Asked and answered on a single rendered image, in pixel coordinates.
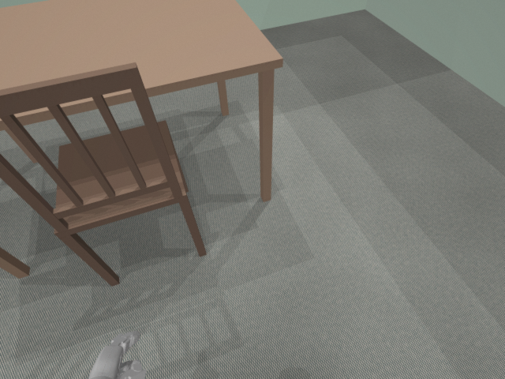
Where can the chair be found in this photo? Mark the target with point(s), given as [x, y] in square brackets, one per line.
[102, 179]

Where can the left robot hand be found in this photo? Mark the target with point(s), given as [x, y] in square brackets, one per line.
[109, 362]

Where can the table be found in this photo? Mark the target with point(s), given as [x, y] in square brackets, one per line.
[176, 44]

